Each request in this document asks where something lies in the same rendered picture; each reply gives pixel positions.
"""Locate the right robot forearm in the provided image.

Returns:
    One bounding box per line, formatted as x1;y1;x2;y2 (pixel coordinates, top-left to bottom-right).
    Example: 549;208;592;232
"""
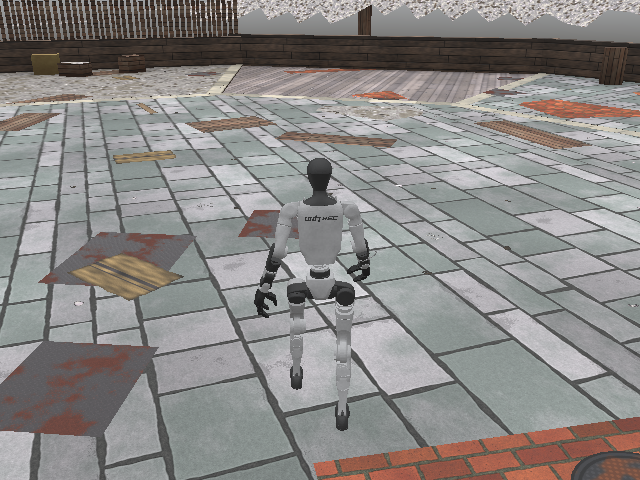
356;238;370;269

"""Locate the right robot hand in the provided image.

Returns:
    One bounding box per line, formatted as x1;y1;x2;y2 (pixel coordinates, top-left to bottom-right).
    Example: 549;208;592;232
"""
347;263;370;282

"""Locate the robot left upper arm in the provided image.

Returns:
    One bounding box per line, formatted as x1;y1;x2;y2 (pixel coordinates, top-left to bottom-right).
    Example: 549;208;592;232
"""
272;201;299;259

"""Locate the left robot hand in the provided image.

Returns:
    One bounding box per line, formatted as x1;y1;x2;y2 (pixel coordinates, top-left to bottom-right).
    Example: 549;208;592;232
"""
254;289;277;318

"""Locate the humanoid robot head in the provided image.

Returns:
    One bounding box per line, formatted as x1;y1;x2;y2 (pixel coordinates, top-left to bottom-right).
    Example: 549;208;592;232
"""
303;158;337;206

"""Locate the left robot forearm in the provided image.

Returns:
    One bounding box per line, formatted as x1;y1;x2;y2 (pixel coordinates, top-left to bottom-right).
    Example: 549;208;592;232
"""
258;243;281;293

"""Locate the robot right upper arm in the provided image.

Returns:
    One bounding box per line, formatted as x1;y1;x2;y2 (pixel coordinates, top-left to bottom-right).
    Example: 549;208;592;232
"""
340;201;367;253

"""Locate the robot torso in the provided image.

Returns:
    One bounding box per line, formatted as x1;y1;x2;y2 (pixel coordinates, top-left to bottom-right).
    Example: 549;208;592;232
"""
296;196;343;300

